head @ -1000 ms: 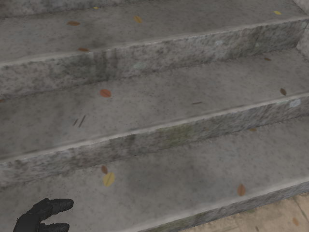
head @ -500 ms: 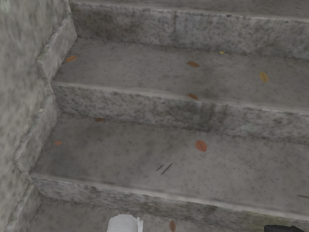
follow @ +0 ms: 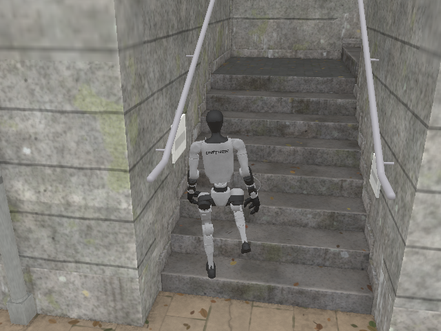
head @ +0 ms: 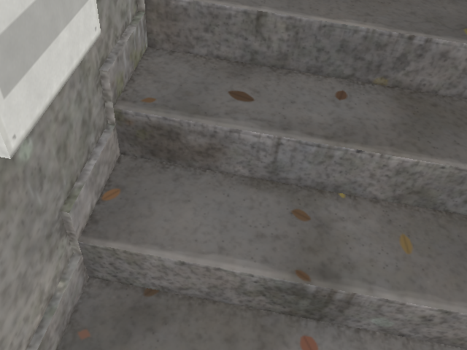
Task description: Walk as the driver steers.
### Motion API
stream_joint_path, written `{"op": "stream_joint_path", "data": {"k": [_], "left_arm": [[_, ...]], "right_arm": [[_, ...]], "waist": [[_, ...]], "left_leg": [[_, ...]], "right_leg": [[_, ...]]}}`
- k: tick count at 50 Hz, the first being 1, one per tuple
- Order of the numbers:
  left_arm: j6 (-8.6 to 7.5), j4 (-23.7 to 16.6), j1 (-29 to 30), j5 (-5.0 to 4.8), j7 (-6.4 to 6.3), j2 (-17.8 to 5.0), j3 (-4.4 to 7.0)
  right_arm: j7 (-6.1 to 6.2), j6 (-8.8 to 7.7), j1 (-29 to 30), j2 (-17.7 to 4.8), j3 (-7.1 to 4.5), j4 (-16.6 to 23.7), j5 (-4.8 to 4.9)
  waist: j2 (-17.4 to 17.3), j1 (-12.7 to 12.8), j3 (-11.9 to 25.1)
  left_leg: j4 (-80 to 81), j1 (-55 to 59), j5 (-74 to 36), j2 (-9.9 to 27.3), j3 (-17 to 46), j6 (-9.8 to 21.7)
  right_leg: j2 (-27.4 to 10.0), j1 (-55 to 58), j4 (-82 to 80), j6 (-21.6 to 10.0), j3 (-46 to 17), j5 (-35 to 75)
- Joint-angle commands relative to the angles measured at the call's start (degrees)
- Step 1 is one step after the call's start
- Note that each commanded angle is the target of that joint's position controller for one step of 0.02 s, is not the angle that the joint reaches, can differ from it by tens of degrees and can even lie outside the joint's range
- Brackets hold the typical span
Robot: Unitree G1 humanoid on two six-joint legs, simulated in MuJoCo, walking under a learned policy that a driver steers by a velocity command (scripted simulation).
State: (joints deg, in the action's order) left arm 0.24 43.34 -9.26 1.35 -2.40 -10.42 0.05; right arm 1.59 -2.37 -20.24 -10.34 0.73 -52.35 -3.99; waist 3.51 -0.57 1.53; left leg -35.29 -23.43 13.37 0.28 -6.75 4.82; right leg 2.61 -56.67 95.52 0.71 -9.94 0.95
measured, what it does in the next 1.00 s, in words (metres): climbs, turning right: right foot 0.17 m higher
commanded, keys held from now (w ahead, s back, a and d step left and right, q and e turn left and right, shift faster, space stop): e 0.10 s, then w+e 0.46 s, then w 0.04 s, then w+q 0.40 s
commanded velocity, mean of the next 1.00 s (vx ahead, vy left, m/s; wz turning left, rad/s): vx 0.35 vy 0.00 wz -0.25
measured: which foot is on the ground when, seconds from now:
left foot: down 0.00-0.60, up 0.62-1.00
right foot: up 0.00-0.56, down 0.58-1.00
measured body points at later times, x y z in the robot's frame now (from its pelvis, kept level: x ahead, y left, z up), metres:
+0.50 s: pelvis +0.15 -0.12 +0.01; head +0.17 -0.14 +0.46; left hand +0.43 -0.03 -0.06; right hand -0.03 -0.32 -0.13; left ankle +0.06 +0.07 -0.72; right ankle +0.22 -0.31 -0.45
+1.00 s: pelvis +0.37 -0.34 +0.17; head +0.34 -0.37 +0.62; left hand +0.35 -0.16 +0.02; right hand +0.52 -0.52 +0.07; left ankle +0.54 -0.23 -0.22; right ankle +0.30 -0.37 -0.56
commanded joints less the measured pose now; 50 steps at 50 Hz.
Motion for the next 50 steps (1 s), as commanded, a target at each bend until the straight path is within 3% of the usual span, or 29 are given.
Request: {"op": "stream_joint_path", "data": {"k": [1,3,6,8,11,14,16,17,19,20,22,24,25,26,27,28,29,30,31,32,33,34,35,37,39,41,43,46,50], "left_arm": [[1.67,-0.6,-5.7,1.0,-1.31,-1.3,0.46],[1.47,-2.2,-2.0,-0.31,-1.8,-2.9,1.18],[1.21,-3.4,0.8,-0.05,-2.06,-3.7,1.63],[1.16,-3.4,-1.2,-0.64,-1.67,-3.2,1.75],[1.03,-4.7,0.0,-1.48,-1.1,-2.7,2.38],[0.57,-6.3,4.1,-1.43,0.29,-2.6,2.55],[0.55,-8.4,10.0,-2.54,0.0,1.3,1.22],[1.22,-9.5,10.5,-2.78,-0.08,2.6,0.79],[0.78,-11.8,12.7,-3.59,0.77,3.2,-0.81],[0.14,-13.6,15.9,-3.63,1.27,4.3,-1.8],[-0.3,-15.7,16.0,-4.25,2.88,7.0,-3.57],[-0.47,-20.7,17.9,-3.18,5.18,7.9,-5.69],[-0.54,-19.4,13.8,-2.34,5.97,4.4,-5.24],[-0.29,-19.7,13.4,-2.49,5.52,3.7,-4.63],[-0.19,-17.9,12.4,-2.92,5.18,-0.5,-2.7],[-0.99,-16.2,7.8,-3.31,4.87,-4.0,-0.07],[-1.24,-13.7,-5.5,-4.06,4.56,-8.9,2.92],[-0.75,-11.0,-13.8,-3.28,4.46,-15.5,5.97],[-0.46,-7.8,-14.3,-2.51,4.17,-23.8,7.15],[-0.47,-5.3,-16.7,-0.66,3.12,-18.6,5.41],[-1.4,-2.9,-14.6,-1.25,3.97,-16.1,4.19],[-2.48,0.3,-12.7,-2.06,4.89,-12.8,3.91],[-3.27,3.3,-10.5,-1.7,5.68,-7.4,2.75],[-4.72,7.4,-7.3,0.62,6.61,2.1,0.26],[-5.01,10.6,-9.2,-0.41,5.9,3.9,-0.32],[-4.7,11.1,-9.2,0.59,4.82,4.9,-1.04],[-4.15,11.8,-8.2,2.84,4.55,6.1,-2.57],[-4.2,14.7,-10.6,2.7,4.35,2.6,-3.44],[-3.87,18.2,-22.2,0.75,2.16,0.8,-4.04]], "right_arm": [[1.62,-0.83,3.8,-5.2,-0.21,4.5,0.68],[2.54,0.41,1.0,-6.0,-0.75,4.0,1.13],[3.49,1.03,-1.4,-7.3,-1.83,5.4,0.72],[3.57,0.7,-2.9,-8.0,-3.0,5.7,2.5],[4.35,-0.03,-5.8,-7.2,-4.36,5.5,4.58],[5.06,0.12,-7.2,-8.1,-5.26,5.4,2.88],[4.88,1.12,-11.7,-10.1,-5.84,3.4,1.65],[4.88,0.84,-14.1,-8.9,-5.91,2.2,3.34],[4.52,0.38,-16.0,-7.2,-6.06,0.7,3.65],[3.97,0.68,-17.1,-5.4,-5.32,-0.6,2.87],[3.52,0.93,-11.7,-4.5,-4.36,-1.2,1.46],[2.94,0.36,-4.7,-8.8,-4.6,0.5,1.24],[2.17,0.44,-0.5,-11.1,-4.95,1.6,2.17],[1.86,0.27,-2.1,-16.0,-6.3,0.7,3.61],[1.76,0.17,-4.3,-17.2,-6.72,-0.5,4.39],[1.22,-0.19,-4.9,-19.3,-6.48,-0.5,5.15],[0.82,-0.9,-5.6,-21.3,-6.49,-0.3,5.63],[1.0,-1.62,-5.0,-21.4,-6.5,0.4,5.65],[-1.17,-2.25,-10.8,-7.3,-3.11,4.2,4.14],[-3.43,-3.58,-10.9,-9.9,-5.31,-1.8,5.51],[-3.98,-3.14,-5.7,-5.6,-5.28,1.1,7.74],[-2.81,-2.96,1.4,-1.6,-3.86,4.7,7.26],[-2.08,-3.16,6.6,-1.0,-3.23,6.8,6.15],[-3.18,-3.89,6.2,-0.1,-1.86,8.2,5.8],[-3.53,-3.77,5.3,4.2,0.36,8.9,5.52],[-3.52,-2.66,4.4,4.8,1.31,8.1,6.08],[-3.39,-0.39,5.0,3.9,1.21,6.5,6.19],[-3.21,0.78,9.3,6.5,2.74,9.3,4.87],[-3.21,0.2,28.4,5.9,4.56,16.8,5.86]], "waist": [[-8.2,1.5,1.3],[-9.0,-0.4,0.7],[-10.4,-3.4,0.8],[-12.7,-3.2,-0.5],[-10.0,-3.3,-4.7],[-7.6,-3.8,-4.9],[-13.2,-8.1,-6.8],[-15.2,-7.8,-8.3],[-8.5,-8.2,-9.8],[-5.9,-8.9,-9.6],[-6.0,-4.8,-10.0],[-5.7,-0.4,-8.0],[-2.4,2.6,-7.6],[-7.3,3.1,-5.8],[-6.5,2.6,-4.6],[-10.4,5.9,1.4],[-16.9,13.3,11.9],[-17.6,17.1,16.1],[16.3,7.1,26.2],[5.3,7.4,32.4],[4.5,5.6,24.1],[2.0,3.9,12.4],[0.6,3.0,5.0],[2.9,-0.4,2.3],[1.3,-2.3,0.0],[-0.3,-3.1,-2.3],[-1.4,-4.0,-2.6],[1.0,-4.4,-4.3],[0.1,3.7,-6.1]], "left_leg": [[13.0,0.6,-13.2,15.0,8.6,3.8],[12.6,6.5,-9.7,16.7,10.1,3.7],[15.5,11.2,-1.9,19.2,11.3,7.1],[18.6,15.0,9.6,20.7,14.7,9.1],[22.1,21.1,15.7,22.7,15.7,8.6],[23.3,23.3,13.3,23.5,11.2,7.2],[25.9,33.0,7.2,28.3,13.4,8.4],[26.0,38.8,5.0,31.4,14.0,8.2],[22.5,47.7,4.5,30.3,10.8,5.4],[23.7,48.1,5.0,30.6,11.0,4.8],[25.5,37.0,4.4,29.2,4.2,2.7],[34.1,14.7,15.1,23.3,-4.5,1.5],[38.7,0.9,12.3,20.3,-9.5,3.0],[42.6,0.0,4.7,20.3,-10.6,3.8],[36.6,5.1,-13.7,18.3,-12.4,4.3],[23.9,11.1,-57.4,18.2,-12.6,4.9],[11.5,15.6,-81.1,18.5,-9.8,3.4],[-6.0,10.8,-67.2,17.0,-5.1,-0.6],[-32.2,-9.2,-3.7,3.1,1.8,-5.5],[-52.8,-5.8,0.0,0.2,19.1,-5.9],[-63.0,-11.5,-1.2,-0.8,19.7,-5.3],[-65.2,-15.9,-3.6,0.4,18.7,-2.9],[-67.7,-20.5,-7.9,1.6,18.2,-0.4],[-76.6,-23.8,-14.4,1.3,22.0,4.7],[-82.0,-34.4,-17.7,-1.1,24.3,6.8],[-82.5,-43.3,-19.1,-2.1,23.8,6.1],[-88.3,-47.0,-21.7,-3.9,17.7,4.3],[-96.8,-57.4,-22.4,-3.5,14.8,3.2],[-76.5,-59.5,-21.5,-2.9,5.1,1.7]], "right_leg": [[-0.4,-3.6,10.4,2.6,3.7,3.4],[-1.6,-8.2,9.3,3.4,3.2,1.8],[-2.9,-9.4,6.0,6.0,5.9,1.1],[-4.3,-11.3,6.6,6.8,6.1,-4.1],[-6.3,-14.6,1.2,6.7,5.2,-7.3],[-8.2,-11.2,-7.7,5.5,7.0,-6.0],[-6.7,-24.5,17.0,3.7,6.7,-21.6],[-8.3,-32.3,26.9,2.9,3.9,-29.7],[-10.4,-45.5,28.2,0.3,0.1,-39.1],[-10.9,-47.8,29.9,-0.9,0.3,-40.5],[-13.3,-42.1,26.8,-1.3,0.8,-36.1],[-16.4,-19.5,9.0,-2.3,8.5,-19.5],[-13.9,1.3,-5.2,-4.0,14.4,-14.2],[-12.2,13.8,-12.3,-5.7,16.9,-22.0],[-7.6,19.6,-17.5,-7.1,23.2,-28.6],[-1.5,29.6,-19.7,-8.9,26.3,-26.7],[3.3,45.1,-27.9,-11.2,22.9,-20.4],[2.3,56.1,-41.2,-13.4,7.3,-16.0],[-16.2,66.7,-65.9,-21.2,-37.3,-32.2],[-19.6,61.7,-77.2,-15.8,-47.9,-45.7],[-21.3,54.5,-78.8,-11.2,-41.5,-50.8],[-19.9,45.9,-77.7,-7.9,-34.4,-51.8],[-18.9,38.2,-73.6,-7.1,-26.6,-48.1],[-17.9,33.0,-72.6,-5.2,-19.9,-39.2],[-17.4,36.2,-71.8,-2.8,-10.8,-26.3],[-17.0,36.1,-71.8,-0.7,0.6,-16.9],[-15.6,31.7,-73.3,0.6,8.9,-11.7],[-15.2,32.2,-75.2,1.8,13.2,-9.7],[-14.0,35.6,-82.3,1.4,16.0,-6.9]]}}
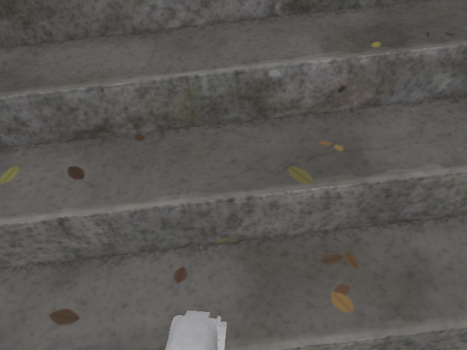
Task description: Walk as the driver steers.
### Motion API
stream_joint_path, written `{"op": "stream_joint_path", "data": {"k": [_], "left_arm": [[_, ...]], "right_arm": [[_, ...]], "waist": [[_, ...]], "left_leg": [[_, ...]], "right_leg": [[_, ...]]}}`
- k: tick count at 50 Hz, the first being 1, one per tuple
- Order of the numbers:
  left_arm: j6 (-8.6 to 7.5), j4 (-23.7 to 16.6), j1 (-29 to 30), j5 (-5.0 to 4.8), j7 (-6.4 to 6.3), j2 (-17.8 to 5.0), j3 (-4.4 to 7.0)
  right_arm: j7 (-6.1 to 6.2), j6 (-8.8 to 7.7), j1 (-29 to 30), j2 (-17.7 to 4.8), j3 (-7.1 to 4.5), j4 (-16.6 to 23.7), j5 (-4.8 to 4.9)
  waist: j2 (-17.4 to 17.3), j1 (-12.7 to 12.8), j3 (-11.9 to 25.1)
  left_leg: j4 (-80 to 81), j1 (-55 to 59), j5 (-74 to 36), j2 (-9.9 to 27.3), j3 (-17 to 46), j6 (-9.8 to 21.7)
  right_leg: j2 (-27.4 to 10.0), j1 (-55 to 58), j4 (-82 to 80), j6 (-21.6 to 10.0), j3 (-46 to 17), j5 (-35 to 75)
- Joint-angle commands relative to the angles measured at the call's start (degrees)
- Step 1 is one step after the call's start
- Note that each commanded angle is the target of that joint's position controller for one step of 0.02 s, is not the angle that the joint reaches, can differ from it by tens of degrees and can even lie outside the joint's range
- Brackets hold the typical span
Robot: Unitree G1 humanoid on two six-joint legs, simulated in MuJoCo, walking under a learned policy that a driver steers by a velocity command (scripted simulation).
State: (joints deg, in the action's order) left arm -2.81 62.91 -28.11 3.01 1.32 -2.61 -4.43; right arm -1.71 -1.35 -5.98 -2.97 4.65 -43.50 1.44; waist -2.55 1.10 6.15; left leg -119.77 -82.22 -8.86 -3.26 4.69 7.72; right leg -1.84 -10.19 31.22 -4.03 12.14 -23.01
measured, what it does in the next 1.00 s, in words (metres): climbs, turning left: left foot 0.17 m higher, then right foot 0.17 m higher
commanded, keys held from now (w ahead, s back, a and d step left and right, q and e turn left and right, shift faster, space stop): w+q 0.44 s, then q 0.40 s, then w+q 0.16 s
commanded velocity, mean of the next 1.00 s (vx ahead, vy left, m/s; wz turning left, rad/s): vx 0.35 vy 0.00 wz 0.55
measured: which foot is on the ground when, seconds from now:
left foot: up 0.00-0.18, down 0.20-0.66, up 0.68-1.00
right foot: down 0.00-0.20, up 0.22-0.64, down 0.66-1.00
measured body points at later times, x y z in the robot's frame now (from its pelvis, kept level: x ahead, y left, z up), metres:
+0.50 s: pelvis +0.28 +0.00 +0.16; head +0.27 +0.02 +0.61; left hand +0.48 +0.21 +0.12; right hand +0.30 -0.18 +0.01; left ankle +0.23 +0.04 -0.57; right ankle +0.40 -0.13 -0.25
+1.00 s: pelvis +0.47 +0.00 +0.30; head +0.48 +0.00 +0.75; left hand +0.37 +0.24 +0.17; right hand +0.77 -0.05 +0.22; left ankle +0.42 +0.14 -0.25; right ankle +0.58 -0.06 -0.40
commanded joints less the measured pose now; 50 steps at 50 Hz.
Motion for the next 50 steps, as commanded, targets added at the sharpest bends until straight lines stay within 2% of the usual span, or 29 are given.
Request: {"op": "stream_joint_path", "data": {"k": [1,4,6,9,10,11,12,13,14,15,18,20,21,24,27,28,29,30,32,33,34,35,37,38,39,41,44,47,50], "left_arm": [[-1.1,-0.5,-7.8,-1.41,-3.2,-9.9,1.25],[-1.43,1.2,-10.1,-2.04,-5.32,-13.4,2.73],[-0.18,-0.3,-0.8,-2.17,-5.01,-13.7,2.06],[-0.65,-2.0,-1.8,-2.74,-6.0,-21.0,3.87],[-0.55,-4.8,4.4,-2.91,-5.85,-23.2,4.83],[-2.53,-9.0,7.7,-1.65,-4.77,-21.5,4.63],[-4.87,-13.0,10.6,-0.79,-1.09,-10.4,2.5],[-6.58,-15.7,13.8,-2.09,1.67,-10.8,3.57],[-6.63,-20.5,20.7,-2.45,2.33,-9.7,3.81],[-6.47,-23.7,23.4,-0.9,2.97,-8.1,2.67],[-5.62,-24.6,13.2,-0.75,3.1,-1.8,-0.55],[-5.05,-25.0,13.7,-1.91,2.18,-4.4,-0.93],[-4.77,-26.5,17.4,-1.41,1.17,-5.8,-1.0],[-4.62,-31.0,27.6,-1.16,-0.47,0.2,-3.31],[-6.29,-37.8,41.8,-0.9,-1.13,-1.2,-3.99],[-6.25,-41.1,48.2,0.77,-1.34,0.0,-5.02],[-5.7,-42.6,49.2,0.73,-1.42,-0.4,-4.61],[-5.04,-38.5,37.7,-1.22,-2.29,-3.6,-1.64],[-4.44,-33.2,18.6,-2.33,-2.63,-14.3,3.71],[-4.27,-29.2,6.5,-1.31,-2.31,-20.6,6.15],[-3.0,-26.8,2.2,2.46,-3.22,-24.5,7.49],[-1.94,-29.6,8.5,4.04,-4.58,-18.4,6.51],[0.67,-27.8,19.8,-1.41,-5.75,-9.9,5.37],[0.97,-25.2,21.8,-2.15,-6.25,-6.2,4.79],[0.65,-23.5,22.8,-1.53,-6.36,-4.7,4.45],[0.57,-21.8,23.4,-0.97,-6.17,-4.8,4.47],[-0.04,-21.4,18.2,0.31,-5.86,-7.8,4.63],[0.49,-22.2,12.0,-0.46,-6.18,-12.9,6.23],[-0.08,-21.9,8.5,-1.11,-6.49,-17.7,8.33]], "right_arm": [[-0.12,-0.74,17.5,-0.6,1.56,8.9,1.61],[-2.16,-1.04,19.6,-1.8,1.18,9.4,0.48],[-3.45,-1.66,15.0,-0.8,1.31,8.4,-0.22],[-2.56,-0.53,6.8,-10.6,-2.67,6.3,-1.96],[-3.11,0.25,-2.5,-13.3,-4.25,3.5,-2.31],[-3.19,0.77,-11.2,-19.1,-6.55,1.2,-3.53],[-1.68,1.82,-13.8,-20.9,-7.15,-1.2,-3.47],[-0.03,1.04,-15.8,-14.6,-5.39,-4.0,-5.08],[0.07,0.4,-16.7,-10.6,-4.48,-6.7,-4.68],[-0.55,0.01,-14.9,-7.0,-3.13,-8.4,-3.34],[-2.2,-0.39,-7.7,-3.4,-2.21,-9.8,-2.95],[-2.27,-0.74,-4.7,-4.5,-2.29,-8.5,-2.8],[-2.18,-1.18,-4.5,-5.6,-2.26,-7.9,-3.05],[-0.92,-1.14,-15.6,-8.8,-2.9,-11.9,-3.83],[1.8,0.9,-25.0,-9.7,-4.05,-12.5,-1.6],[3.49,1.55,-23.9,-12.0,-5.6,-10.4,-0.62],[4.47,2.17,-24.3,-13.2,-6.24,-10.1,-0.76],[4.4,1.95,-19.3,-14.4,-6.77,-8.6,-1.77],[4.39,0.54,-13.7,-18.5,-7.87,-6.6,-0.5],[4.11,-1.11,-5.8,-19.2,-8.09,-3.1,-0.67],[2.26,-2.43,-7.3,-11.4,-7.24,0.6,-0.72],[-0.05,-3.18,-13.3,-12.3,-7.61,-1.4,-2.93],[-1.33,-0.19,-5.1,-9.6,-6.89,5.1,-1.9],[-0.68,1.73,-4.7,-7.9,-6.02,6.0,-2.49],[0.08,3.07,-7.5,-8.2,-6.04,5.8,-1.67],[0.44,3.2,-12.5,-6.8,-5.25,5.5,-0.23],[2.43,3.22,-8.4,-6.8,-4.52,8.7,-0.51],[3.06,3.32,-1.4,-11.4,-5.51,13.4,-0.85],[3.33,3.55,3.2,-11.3,-5.4,15.7,-1.44]], "waist": [[8.8,3.8,-10.6],[7.6,3.5,-6.5],[8.2,-3.9,1.3],[18.9,-8.8,7.9],[20.1,-13.6,9.2],[9.5,-16.1,13.1],[-12.1,-10.0,14.6],[-9.5,-7.5,11.3],[-4.0,-5.3,1.7],[2.8,-2.8,-4.9],[7.9,7.2,-7.3],[7.5,9.2,-9.2],[6.9,8.4,-9.2],[-3.9,2.7,-8.6],[-3.0,-4.0,-5.8],[-2.3,-4.7,-3.6],[-3.6,-3.6,-0.1],[-9.4,2.5,7.1],[-12.0,10.8,16.5],[-6.9,16.4,21.1],[24.4,11.9,28.8],[26.9,8.7,31.8],[9.0,1.9,6.8],[0.8,-1.5,-3.5],[-0.5,-4.4,-7.2],[2.4,-6.5,-9.2],[7.0,-4.6,-7.0],[7.4,-1.8,-3.2],[9.7,1.3,-3.9]], "left_leg": [[12.0,-2.0,7.5,2.3,-10.1,-2.3],[20.6,-2.7,15.4,6.7,-13.0,-1.3],[29.5,21.2,18.5,2.1,-20.0,3.3],[52.9,44.9,38.7,-5.3,-22.0,5.1],[64.8,53.3,39.4,-3.8,-13.2,7.0],[72.9,71.3,35.4,2.8,8.5,11.0],[96.2,82.0,48.5,12.7,40.7,19.0],[105.3,78.3,56.7,15.1,52.0,15.5],[106.3,71.9,53.9,15.7,48.9,11.3],[103.8,65.8,42.1,13.8,41.4,9.0],[95.8,58.5,25.8,5.8,14.0,1.2],[96.6,50.0,24.2,4.0,6.1,-0.5],[98.0,44.2,22.4,2.4,4.3,-0.6],[99.1,52.6,18.1,4.7,13.7,2.1],[100.5,64.7,8.9,6.1,19.3,1.6],[108.9,61.6,0.6,8.9,19.9,3.0],[111.1,63.8,-6.1,9.5,17.5,3.2],[106.8,64.9,-32.8,8.9,12.4,3.8],[91.8,79.5,-66.6,10.0,12.3,2.0],[77.8,73.5,-60.6,7.9,12.5,1.5],[50.6,51.3,-4.0,-5.3,7.8,-4.0],[24.6,47.6,24.9,-8.4,14.8,-6.9],[12.6,35.9,25.4,-3.0,6.1,-8.1],[13.2,34.2,22.3,-0.1,3.4,-6.9],[14.3,37.2,20.7,1.8,2.2,-6.3],[15.8,39.6,16.0,1.1,0.1,-6.1],[14.7,30.1,9.7,3.3,0.5,-6.6],[22.5,24.7,9.5,7.6,0.1,-9.8],[29.3,21.6,14.6,9.4,-3.6,-11.9]], "right_leg": [[-12.2,-7.5,-24.4,3.7,-7.7,19.8],[-15.6,13.1,-26.3,3.5,-6.3,36.3],[-11.0,8.9,-18.1,5.5,5.6,87.1],[-17.1,16.1,-2.2,-0.4,-1.3,132.3],[-16.8,15.3,10.1,-0.6,-2.0,125.0],[-11.8,-1.0,25.5,-1.6,-5.0,96.0],[5.5,-26.0,50.3,0.9,-9.7,18.4],[5.8,-35.1,70.4,-2.0,-23.0,15.0],[5.5,-44.4,84.3,-4.2,-22.7,15.8],[4.8,-51.5,97.4,-5.0,-21.1,15.5],[0.5,-59.5,100.9,-5.7,-18.8,17.1],[-2.8,-57.9,88.2,-3.0,-15.5,19.4],[-3.0,-54.2,80.7,-1.5,-12.5,23.2],[-2.1,-68.6,96.9,1.2,-7.5,18.6],[-1.9,-69.9,72.3,3.6,-6.4,15.9],[-2.6,-57.7,58.0,4.2,-5.0,9.4],[-2.0,-46.7,47.3,4.5,-3.7,5.5],[2.4,-28.6,43.1,3.3,-0.8,1.6],[3.8,-13.1,29.4,-0.3,-10.3,0.4],[-3.3,1.4,22.9,-4.2,-21.5,8.2],[-19.8,20.4,2.1,-15.3,-50.8,36.8],[-26.1,15.8,-4.9,-19.2,-69.8,36.1],[-20.5,-7.0,-0.8,-11.9,-47.9,6.7],[-17.7,-19.2,3.1,-7.6,-35.2,-1.2],[-15.0,-26.4,4.0,-5.1,-26.2,-2.5],[-12.8,-29.6,3.1,-4.7,-15.6,2.1],[-16.2,-22.0,-0.6,-6.0,-16.0,-4.4],[-20.1,-13.0,-6.6,-6.0,-20.2,-15.5],[-22.4,-7.6,-13.0,-7.2,-21.0,-21.7]]}}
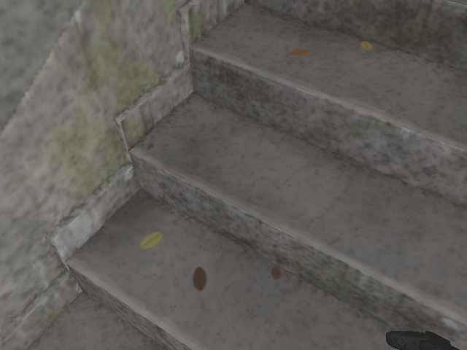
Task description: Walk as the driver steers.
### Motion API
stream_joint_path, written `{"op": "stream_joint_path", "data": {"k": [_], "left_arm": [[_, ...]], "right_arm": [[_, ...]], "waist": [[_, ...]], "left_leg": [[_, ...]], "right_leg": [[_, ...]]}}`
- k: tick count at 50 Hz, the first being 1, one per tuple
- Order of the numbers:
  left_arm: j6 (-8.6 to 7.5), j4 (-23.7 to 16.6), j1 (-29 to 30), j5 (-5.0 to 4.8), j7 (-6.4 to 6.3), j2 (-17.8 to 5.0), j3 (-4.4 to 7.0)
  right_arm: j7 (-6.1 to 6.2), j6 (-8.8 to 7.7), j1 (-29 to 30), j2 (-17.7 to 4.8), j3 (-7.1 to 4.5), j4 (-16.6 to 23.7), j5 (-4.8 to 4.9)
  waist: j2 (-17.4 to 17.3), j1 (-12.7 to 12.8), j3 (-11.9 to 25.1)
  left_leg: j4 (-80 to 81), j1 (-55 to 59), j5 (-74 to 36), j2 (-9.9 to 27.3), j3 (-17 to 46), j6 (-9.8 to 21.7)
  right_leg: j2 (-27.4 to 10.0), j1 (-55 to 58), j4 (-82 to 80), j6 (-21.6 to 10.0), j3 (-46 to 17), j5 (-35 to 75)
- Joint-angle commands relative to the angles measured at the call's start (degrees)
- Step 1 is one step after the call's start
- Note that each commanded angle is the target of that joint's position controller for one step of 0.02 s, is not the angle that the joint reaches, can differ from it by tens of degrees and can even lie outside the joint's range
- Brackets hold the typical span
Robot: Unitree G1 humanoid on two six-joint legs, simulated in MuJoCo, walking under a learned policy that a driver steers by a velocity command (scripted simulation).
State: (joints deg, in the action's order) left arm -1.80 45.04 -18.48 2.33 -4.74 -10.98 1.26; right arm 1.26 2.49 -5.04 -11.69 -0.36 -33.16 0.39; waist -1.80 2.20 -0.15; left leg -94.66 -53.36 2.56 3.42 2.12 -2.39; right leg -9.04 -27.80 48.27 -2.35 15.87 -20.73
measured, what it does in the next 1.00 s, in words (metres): climbs: left foot, then right foot 0.17 m higher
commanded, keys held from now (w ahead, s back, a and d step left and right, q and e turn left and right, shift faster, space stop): w+q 0.36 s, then e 0.64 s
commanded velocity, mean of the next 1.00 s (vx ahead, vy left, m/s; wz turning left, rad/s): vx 0.20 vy -0.04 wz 0.10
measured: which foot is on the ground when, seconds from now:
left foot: up 0.00-0.22, down 0.24-0.68, up 0.70-1.00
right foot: down 0.00-0.24, up 0.26-0.62, down 0.64-1.00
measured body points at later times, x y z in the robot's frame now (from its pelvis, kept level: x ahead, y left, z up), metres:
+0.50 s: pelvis +0.19 +0.07 +0.04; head +0.18 +0.10 +0.49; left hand +0.36 +0.30 -0.04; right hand +0.26 -0.14 -0.09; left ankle +0.11 +0.14 -0.70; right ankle +0.26 -0.05 -0.38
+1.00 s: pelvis +0.36 +0.07 +0.18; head +0.39 +0.05 +0.63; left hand +0.47 +0.32 +0.08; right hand +0.55 -0.15 +0.09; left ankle +0.41 +0.24 -0.37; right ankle +0.42 +0.01 -0.53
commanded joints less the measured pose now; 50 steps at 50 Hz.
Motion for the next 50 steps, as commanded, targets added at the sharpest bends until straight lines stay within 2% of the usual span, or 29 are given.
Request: {"op": "stream_joint_path", "data": {"k": [1,6,8,11,12,13,14,16,17,18,20,22,23,26,27,28,29,30,32,33,34,35,36,37,38,39,42,46,50], "left_arm": [[-1.02,-4.4,-1.8,-0.65,-0.67,-10.2,3.17],[-0.45,-5.6,0.7,-1.32,-1.22,-13.5,5.51],[-0.67,-4.6,3.1,-2.93,-0.17,-14.7,5.78],[0.41,-1.6,-0.3,-2.29,1.82,-9.3,4.12],[0.16,-2.2,-0.9,-0.66,2.86,-7.0,3.07],[-0.81,-6.5,5.3,-0.82,3.2,-3.9,1.81],[-3.93,-9.4,7.9,-2.81,3.79,-4.6,1.62],[-6.87,-11.5,13.8,-5.02,5.21,-4.4,0.46],[-5.06,-13.1,12.4,-2.85,5.45,-6.5,0.19],[-3.09,-13.6,10.4,-0.88,6.11,-5.0,-0.54],[-1.0,-14.3,6.4,-1.73,6.86,0.1,-3.08],[-0.22,-14.5,8.6,-3.91,6.43,1.5,-4.31],[-0.6,-16.6,12.6,-3.55,6.05,2.6,-5.17],[-0.55,-22.9,22.5,-2.2,4.74,0.9,-6.06],[-0.78,-23.6,25.5,-0.82,5.04,1.7,-6.32],[-1.0,-23.7,26.4,-0.1,5.01,4.5,-7.2],[-0.28,-24.1,30.3,-0.86,4.73,3.5,-6.29],[-0.6,-21.7,26.6,-1.38,4.58,3.5,-5.64],[-0.7,-17.6,12.0,-1.27,4.76,-2.7,-3.36],[-0.6,-15.1,5.3,-0.17,5.34,-6.9,-1.86],[0.11,-12.3,0.7,0.58,5.0,-12.0,0.15],[1.68,-11.6,4.4,1.81,2.79,-14.2,1.0],[1.73,-13.5,8.8,2.96,2.47,-11.6,-0.04],[1.85,-12.1,9.4,0.39,2.78,-6.8,-1.01],[1.55,-10.4,9.5,-1.27,3.16,-4.7,-1.3],[0.83,-10.1,11.0,-1.3,2.94,-3.7,-1.16],[0.27,-9.8,14.4,-1.67,2.17,-4.7,-0.1],[0.95,-9.7,7.0,-1.49,1.11,-8.6,0.48],[2.55,-12.2,5.1,-1.88,0.04,-10.2,0.81]], "right_arm": [[0.39,-0.41,3.5,-2.8,-0.57,6.0,-0.01],[-1.21,-0.06,4.2,-2.7,-1.31,3.9,2.28],[-1.91,-0.32,-1.1,-4.1,-2.57,2.8,2.36],[-2.68,-1.68,-12.4,-5.0,-4.33,-3.9,1.98],[-3.07,-2.36,-15.6,-7.0,-5.57,-5.9,1.97],[-2.82,-3.54,-19.8,-11.6,-6.48,-5.0,0.73],[-2.86,-4.81,-22.5,-13.4,-6.32,-4.2,-0.34],[-2.26,-6.05,-23.9,-7.4,-4.13,-6.1,-1.64],[-1.07,-5.57,-19.1,-7.6,-3.06,-4.1,-3.42],[-0.47,-5.67,-15.3,-6.4,-2.11,-3.4,-3.02],[0.3,-5.26,-12.7,-1.4,0.58,-3.9,-3.77],[0.39,-4.88,-14.2,1.5,1.93,-6.3,-3.88],[0.55,-4.69,-16.6,-0.8,1.17,-9.1,-2.72],[3.07,-3.41,-16.5,-2.2,1.57,-10.4,-0.42],[3.78,-2.93,-19.8,-4.6,0.7,-12.0,-1.84],[3.93,-2.95,-17.8,-8.1,-0.39,-11.9,-1.48],[3.59,-3.33,-17.7,-12.4,-1.92,-10.7,-2.04],[2.9,-2.99,-18.8,-16.0,-3.54,-12.3,-1.68],[2.07,-2.9,-14.2,-17.4,-4.54,-11.1,0.4],[1.94,-3.5,-11.7,-16.8,-4.76,-9.0,0.17],[1.24,-4.56,-7.8,-14.1,-4.45,-5.2,-0.74],[-0.28,-5.39,-2.3,-7.7,-2.95,-3.9,-2.59],[-2.19,-6.64,-6.6,-5.4,-2.33,-3.5,-1.78],[-2.91,-6.36,-5.3,-3.4,-1.13,-2.3,-1.32],[-3.04,-6.4,-4.4,-1.2,-0.63,-1.1,-2.62],[-2.45,-6.0,-6.2,-1.8,-0.62,-1.1,-3.78],[-1.09,-4.31,-11.6,-2.8,-0.37,-0.2,-3.11],[-0.64,-4.92,-8.5,-4.6,-0.34,0.7,-2.87],[0.83,-5.74,-3.2,-5.3,0.16,2.8,-2.47]], "waist": [[8.9,1.1,1.8],[9.4,2.1,1.0],[11.8,-1.2,0.0],[1.6,-3.7,-1.8],[-4.6,-4.2,0.0],[-12.4,-6.5,0.4],[-13.0,-7.6,9.6],[-8.3,-7.9,4.0],[4.2,-4.5,0.6],[5.9,-0.8,1.8],[-0.1,2.7,5.3],[-2.8,1.6,2.4],[-5.2,1.2,-0.2],[-1.1,0.8,-6.4],[1.3,-1.2,-2.8],[0.6,-0.9,2.5],[2.5,-2.8,3.3],[-3.9,-1.9,7.1],[-12.7,4.4,13.1],[-9.2,7.1,17.8],[6.4,8.1,20.0],[23.0,6.5,19.1],[17.0,2.2,18.7],[8.7,1.2,11.2],[1.7,-2.0,2.3],[-1.3,-3.8,2.4],[2.3,-7.6,1.4],[4.0,-3.8,6.6],[6.3,-1.7,4.4]], "left_leg": [[7.1,-6.1,4.7,3.4,-1.5,-2.4],[39.3,20.7,19.9,0.9,-10.4,1.3],[44.6,26.5,20.2,0.5,-9.7,3.9],[66.4,39.2,18.2,-5.1,-15.5,8.2],[66.0,47.5,17.3,-5.6,-10.7,9.8],[70.0,58.1,20.4,7.2,16.7,17.0],[84.0,63.0,33.2,18.1,48.1,26.7],[81.7,63.6,23.3,17.5,38.3,24.3],[77.3,58.5,-9.8,17.9,34.9,19.0],[72.1,54.3,-22.0,15.7,26.3,17.5],[68.3,51.2,-26.5,11.3,13.2,14.8],[71.4,44.2,-20.5,10.3,5.9,13.0],[77.3,41.4,0.5,10.2,2.5,13.2],[82.1,34.7,-6.4,6.3,-3.3,9.8],[85.8,35.0,-10.6,7.2,-3.1,10.1],[90.0,35.4,-20.2,8.4,-4.1,10.6],[86.2,40.5,-53.4,11.0,-3.9,8.7],[80.7,48.0,-78.1,11.3,-6.2,9.8],[63.2,62.0,-102.4,13.0,-7.6,9.8],[53.2,55.4,-100.4,12.1,-6.7,10.2],[37.0,39.1,-78.2,3.7,-5.8,8.6],[11.0,21.1,1.8,-10.8,-2.4,4.6],[-4.3,15.1,10.6,-8.3,8.7,6.1],[-5.2,10.1,10.3,-7.1,6.5,7.3],[-2.2,6.3,10.5,-5.4,4.6,7.4],[1.7,7.4,8.7,-2.8,5.1,6.4],[1.0,7.7,6.4,-2.1,3.9,2.6],[-4.4,1.1,5.5,-3.5,2.9,1.2],[10.7,-3.1,0.3,-2.8,3.7,-1.2]], "right_leg": [[-15.5,10.4,-30.6,-8.9,-24.1,-24.7],[-12.7,6.9,-35.2,-5.6,-9.7,-22.4],[-14.9,10.0,-37.3,-6.9,-9.9,-19.8],[-8.8,12.2,-16.7,-5.7,-2.6,-15.0],[-4.2,5.9,0.1,-4.9,0.0,-6.2],[1.2,-19.4,26.8,-0.5,-0.7,-8.4],[7.3,-31.3,47.0,2.0,-15.1,-7.9],[5.4,-45.1,63.8,1.8,-19.0,-0.5],[6.9,-43.7,69.9,3.4,-20.3,5.2],[6.8,-42.5,74.1,3.7,-20.6,3.7],[8.3,-42.4,81.6,3.2,-22.6,1.0],[12.1,-41.9,83.9,2.8,-23.7,-3.3],[11.6,-45.0,79.0,2.4,-23.2,-2.5],[8.0,-43.1,55.9,2.9,-20.4,1.9],[6.6,-36.5,46.8,3.0,-16.6,6.4],[4.9,-24.0,33.3,2.0,-11.9,1.0],[8.5,-20.0,31.1,1.1,-5.8,-3.6],[12.3,-17.5,31.1,-0.5,-0.6,-9.4],[13.5,-14.8,19.8,-5.6,-10.2,-7.0],[13.0,-2.4,14.8,-8.8,-19.0,-1.9],[8.5,9.4,2.6,-14.1,-36.6,-2.5],[-0.5,15.2,-19.9,-20.3,-59.3,9.6],[-3.4,10.4,-21.6,-18.3,-61.4,5.2],[-0.2,4.3,-16.7,-14.9,-52.8,-3.4],[2.6,-2.8,-16.3,-11.6,-46.1,-4.7],[3.8,-4.8,-18.1,-9.1,-43.6,-1.8],[6.4,-7.2,-18.9,-9.4,-40.3,5.1],[5.3,3.9,-20.6,-10.0,-41.6,4.1],[5.1,11.7,-24.0,-9.4,-44.2,3.4]]}}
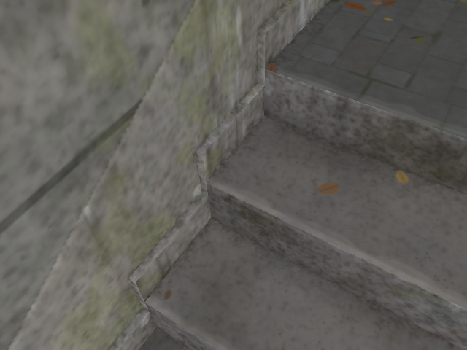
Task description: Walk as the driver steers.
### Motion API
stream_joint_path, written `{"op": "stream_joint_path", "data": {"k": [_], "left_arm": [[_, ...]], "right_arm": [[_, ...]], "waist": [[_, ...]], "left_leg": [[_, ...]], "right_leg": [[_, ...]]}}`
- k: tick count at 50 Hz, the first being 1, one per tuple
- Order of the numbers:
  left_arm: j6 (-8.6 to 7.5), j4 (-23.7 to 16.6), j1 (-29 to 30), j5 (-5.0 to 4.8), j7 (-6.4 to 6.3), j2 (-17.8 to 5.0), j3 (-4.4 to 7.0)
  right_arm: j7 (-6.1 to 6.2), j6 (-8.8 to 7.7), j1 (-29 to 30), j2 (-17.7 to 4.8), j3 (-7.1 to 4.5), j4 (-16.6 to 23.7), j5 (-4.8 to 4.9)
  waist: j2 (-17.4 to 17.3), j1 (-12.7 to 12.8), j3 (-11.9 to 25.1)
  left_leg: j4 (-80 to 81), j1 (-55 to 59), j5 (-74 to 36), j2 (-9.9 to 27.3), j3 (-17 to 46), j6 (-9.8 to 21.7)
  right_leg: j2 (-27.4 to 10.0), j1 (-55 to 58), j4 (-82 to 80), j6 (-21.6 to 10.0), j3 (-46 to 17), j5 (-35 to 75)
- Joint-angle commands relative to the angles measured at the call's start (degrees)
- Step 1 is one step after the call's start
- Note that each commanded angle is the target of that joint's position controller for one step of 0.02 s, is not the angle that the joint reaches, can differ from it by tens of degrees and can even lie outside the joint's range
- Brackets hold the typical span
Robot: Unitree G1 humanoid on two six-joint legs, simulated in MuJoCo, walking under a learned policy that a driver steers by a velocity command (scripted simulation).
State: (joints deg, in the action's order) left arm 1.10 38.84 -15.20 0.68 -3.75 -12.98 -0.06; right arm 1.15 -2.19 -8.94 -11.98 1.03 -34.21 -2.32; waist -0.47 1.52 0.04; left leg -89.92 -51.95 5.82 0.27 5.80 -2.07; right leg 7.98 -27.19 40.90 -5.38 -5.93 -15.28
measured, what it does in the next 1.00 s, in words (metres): walks ahead, turning right: left foot, then right foot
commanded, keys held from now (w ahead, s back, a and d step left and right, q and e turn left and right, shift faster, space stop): e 0.92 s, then w+e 0.08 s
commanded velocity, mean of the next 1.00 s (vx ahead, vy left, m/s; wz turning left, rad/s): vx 0.01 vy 0.00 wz -0.58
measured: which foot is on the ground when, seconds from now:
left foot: up 0.00-0.26, down 0.28-0.70, up 0.72-1.00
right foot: down 0.00-0.26, up 0.28-0.68, down 0.70-1.00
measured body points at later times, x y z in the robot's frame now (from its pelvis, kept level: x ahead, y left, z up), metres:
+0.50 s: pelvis +0.09 +0.06 +0.01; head +0.13 +0.08 +0.46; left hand +0.36 +0.24 -0.08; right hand +0.13 -0.22 -0.06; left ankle +0.19 +0.16 -0.72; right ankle +0.03 -0.09 -0.59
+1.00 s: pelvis +0.10 +0.03 +0.01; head +0.12 +0.01 +0.46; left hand +0.37 +0.16 -0.08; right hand +0.09 -0.26 -0.09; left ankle +0.18 +0.13 -0.67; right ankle +0.05 -0.08 -0.72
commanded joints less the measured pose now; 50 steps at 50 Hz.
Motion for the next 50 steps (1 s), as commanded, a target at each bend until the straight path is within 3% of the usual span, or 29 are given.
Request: {"op": "stream_joint_path", "data": {"k": [1,3,5,7,8,9,11,13,14,15,16,17,19,21,26,28,32,33,35,36,37,38,39,41,42,43,47,49,50], "left_arm": [[0.22,-6.5,1.8,0.11,-1.12,-8.1,2.03],[2.19,-8.9,5.2,-0.07,-1.3,-7.1,1.56],[2.42,-8.9,2.7,0.42,-1.04,-6.0,1.6],[3.65,-12.2,4.0,0.68,-1.78,-7.2,2.26],[3.0,-12.0,3.0,0.27,-1.71,-8.6,2.94],[2.02,-13.2,4.5,0.76,-0.89,-8.7,3.13],[0.5,-12.8,7.8,-0.23,0.34,-6.2,2.47],[-0.59,-11.5,9.0,-0.89,1.37,-2.1,1.55],[-0.92,-11.1,7.4,-0.29,1.89,2.0,0.59],[-0.9,-10.8,0.5,-1.76,2.27,-3.5,1.76],[-0.71,-9.8,0.6,-0.78,1.87,-7.9,3.37],[0.39,-10.4,4.8,-0.88,0.88,-9.5,4.06],[2.12,-11.4,8.0,-0.11,-0.43,-8.3,3.81],[2.5,-10.8,8.8,-0.91,0.07,-4.8,2.38],[1.63,-10.5,10.0,-0.21,1.67,-2.6,0.95],[1.73,-11.4,10.5,-0.1,2.45,-2.0,0.43],[2.26,-10.3,7.5,-0.53,2.54,-4.3,2.34],[1.78,-9.6,5.5,-1.28,2.62,-4.7,3.14],[1.83,-7.0,0.7,-0.59,3.51,-6.7,4.56],[1.49,-7.3,-2.4,0.44,3.0,-13.6,6.28],[0.26,-9.2,-3.1,1.65,3.93,-15.8,6.7],[-0.76,-10.2,0.5,1.22,3.88,-12.2,5.78],[-1.01,-11.0,5.4,0.42,3.44,-9.5,4.81],[-1.67,-13.7,10.2,-1.74,2.57,-6.8,3.69],[-1.51,-13.8,9.4,-2.02,1.67,-5.9,3.34],[0.01,-11.3,5.5,-2.64,0.5,-6.5,3.73],[0.86,-11.7,2.3,-0.98,-0.54,-7.3,5.0],[1.62,-10.1,3.8,-3.11,-0.36,-7.8,5.42],[0.98,-10.4,4.5,-3.0,-0.1,-7.6,5.54]], "right_arm": [[1.24,-0.94,0.5,-4.7,-1.19,4.2,0.71],[2.03,-0.25,-1.0,-3.3,-0.5,5.0,0.69],[2.26,-1.18,-0.5,-3.4,-0.29,4.5,-0.05],[2.56,-0.93,3.7,-0.5,1.32,6.5,0.43],[2.51,0.0,4.4,-0.9,1.36,5.8,1.08],[2.41,0.16,1.9,-2.3,0.73,5.2,1.8],[2.66,0.07,-7.2,-6.3,-1.06,1.5,2.7],[2.46,-0.08,-10.9,-9.5,-4.1,-0.4,1.85],[3.03,0.21,-11.1,-11.6,-4.35,1.7,-0.99],[3.41,0.95,-10.7,-13.5,-5.65,3.1,-3.06],[3.53,1.12,-11.0,-10.8,-5.07,4.2,-2.44],[4.18,1.38,-9.4,-7.0,-4.11,5.8,-1.42],[5.67,2.08,-6.9,-7.3,-3.8,6.8,-1.03],[6.16,2.49,-6.1,-6.6,-2.76,7.3,-1.91],[5.79,2.36,-7.6,-9.4,-4.15,7.0,-1.85],[5.85,1.41,-4.4,-10.3,-4.45,6.3,0.13],[4.26,1.93,-2.8,-11.9,-5.61,4.1,2.63],[3.88,2.14,-4.6,-12.8,-6.04,2.2,2.51],[3.85,2.91,-10.2,-9.3,-5.25,-1.6,3.08],[3.76,2.38,-8.5,-5.7,-4.23,1.0,1.79],[4.26,2.33,-2.7,-5.5,-4.32,3.7,2.45],[4.05,2.25,-2.0,-7.1,-5.07,3.1,3.09],[3.61,2.43,-2.7,-7.1,-5.26,2.6,2.89],[4.43,2.47,-1.3,-8.2,-5.82,3.0,1.15],[4.55,2.57,-0.7,-7.0,-5.54,2.9,1.29],[4.13,2.73,-1.0,-4.8,-4.73,2.8,-0.82],[2.68,2.34,0.2,-2.9,-3.6,3.3,1.27],[1.59,3.09,-1.5,-2.1,-3.64,3.2,2.54],[1.35,3.28,-4.0,-4.9,-4.82,2.3,2.93]], "waist": [[5.9,-1.1,5.2],[9.9,-1.9,3.8],[10.2,0.1,6.0],[9.6,1.2,4.5],[7.4,2.6,5.7],[10.2,2.0,7.8],[12.9,-1.6,8.6],[8.1,-3.2,9.2],[-5.4,-2.5,8.9],[-15.7,-0.1,11.5],[-12.6,-0.7,10.1],[-8.9,-2.6,5.3],[-6.4,-2.7,1.1],[-6.0,-2.6,2.1],[-9.0,-3.6,6.4],[-9.6,-2.5,6.2],[-13.1,-3.2,4.8],[-13.8,-2.5,5.3],[-5.4,-1.8,4.7],[10.9,-1.6,4.3],[17.0,2.1,6.3],[12.9,1.2,5.1],[11.2,-1.1,3.7],[9.4,-2.6,0.8],[9.7,-2.4,0.5],[8.8,-2.4,-1.1],[7.4,-1.7,4.2],[13.4,-2.8,4.4],[15.4,-3.0,4.1]], "left_leg": [[7.5,-5.9,-2.8,0.3,1.9,-2.7],[10.6,-5.9,-1.4,-0.6,-0.6,-4.7],[17.9,-1.6,1.3,-1.4,-2.6,-4.9],[36.0,5.2,10.7,-2.5,-4.0,-4.4],[41.0,9.1,15.0,-4.2,-7.9,-4.4],[44.1,15.6,13.7,-2.5,-4.8,-3.7],[59.7,26.5,6.3,-0.9,-3.1,-1.8],[65.6,45.9,-5.6,5.0,-0.4,0.5],[64.3,54.8,-21.3,16.6,11.3,5.8],[66.4,50.2,-27.5,26.0,25.2,17.0],[67.4,45.2,-16.7,27.6,26.5,20.7],[67.4,41.2,-7.5,23.5,21.0,18.6],[69.3,35.6,7.3,18.7,14.7,15.0],[68.5,35.5,3.5,15.0,7.3,13.7],[65.4,38.9,-3.0,15.8,-0.2,13.7],[66.3,34.2,3.2,16.9,-2.4,13.0],[67.4,32.1,14.1,19.8,-1.5,12.3],[65.9,32.1,16.6,18.6,-3.0,10.7],[52.5,28.2,15.7,13.6,-10.1,5.7],[32.0,11.3,25.4,7.3,-15.6,-1.1],[16.5,7.1,29.4,2.1,-5.1,-3.8],[6.8,6.8,26.8,1.7,-0.2,-4.5],[2.9,5.4,22.0,1.8,0.8,-4.2],[3.6,4.7,14.9,2.7,1.9,-3.2],[4.0,6.6,12.2,1.8,0.0,-2.4],[6.0,5.8,9.2,1.2,-0.7,-2.9],[25.6,13.1,19.0,0.7,-4.6,-1.8],[38.7,26.3,29.3,-1.6,-9.5,-0.6],[43.0,31.0,24.9,-0.9,-8.1,0.0]], "right_leg": [[-12.5,13.5,-15.8,-6.5,-25.1,-3.5],[-12.0,12.5,-15.2,-7.2,-24.1,-2.4],[-11.1,13.7,-14.1,-7.1,-22.7,2.1],[-10.2,12.9,-15.1,-3.9,-22.8,6.3],[-10.4,12.7,-15.7,-3.8,-20.5,10.9],[-12.2,13.2,-14.7,-5.0,-23.5,14.4],[-11.4,14.9,-11.1,-4.3,-22.4,19.8],[-6.8,4.1,0.8,-0.7,-18.0,10.1],[-0.2,-8.6,16.8,3.1,-11.5,-13.5],[1.6,-12.3,26.4,7.2,-7.0,-26.1],[-2.8,-13.5,36.7,11.2,-4.6,-24.2],[-4.7,-15.0,42.5,13.9,-3.3,-18.8],[-6.4,-17.9,48.1,14.7,-2.3,-11.1],[-6.0,-17.0,46.1,14.4,-0.1,-3.6],[-7.9,-11.8,31.7,13.4,4.5,-2.2],[-9.0,-6.2,25.6,11.0,6.6,-0.8],[-10.3,3.0,7.3,6.8,9.1,-5.5],[-9.5,7.0,-1.4,5.2,9.5,-3.4],[-6.7,15.9,-13.5,3.4,6.5,0.5],[-19.6,24.3,-15.2,-1.7,-14.5,20.4],[-27.1,17.4,-19.5,-12.4,-28.4,13.6],[-25.5,13.5,-20.0,-13.9,-26.9,8.1],[-22.8,12.2,-18.5,-11.2,-22.9,4.6],[-20.3,9.9,-18.6,-7.7,-20.9,-2.0],[-18.8,7.6,-18.0,-7.0,-18.7,-1.7],[-16.5,9.0,-16.7,-7.8,-18.6,-1.2],[-15.0,11.6,-16.5,-6.5,-15.5,2.5],[-11.5,3.9,-19.6,-6.2,-13.6,-8.2],[-12.0,1.5,-19.2,-6.4,-16.5,-11.1]]}}
Velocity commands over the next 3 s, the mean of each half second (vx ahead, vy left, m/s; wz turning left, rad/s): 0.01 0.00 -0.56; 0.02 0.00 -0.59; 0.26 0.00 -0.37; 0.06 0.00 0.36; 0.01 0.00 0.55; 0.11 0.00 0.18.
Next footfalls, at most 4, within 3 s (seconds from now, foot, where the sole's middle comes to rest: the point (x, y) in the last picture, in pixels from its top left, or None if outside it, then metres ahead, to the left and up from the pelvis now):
0.28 left None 0.23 0.15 -0.75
0.70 right None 0.08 -0.10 -0.75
1.06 left None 0.22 0.09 -0.75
1.52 right None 0.25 -0.41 -0.59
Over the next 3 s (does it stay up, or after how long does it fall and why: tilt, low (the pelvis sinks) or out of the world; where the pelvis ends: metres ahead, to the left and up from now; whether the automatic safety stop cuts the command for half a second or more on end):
stays up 0.34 -0.37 0.19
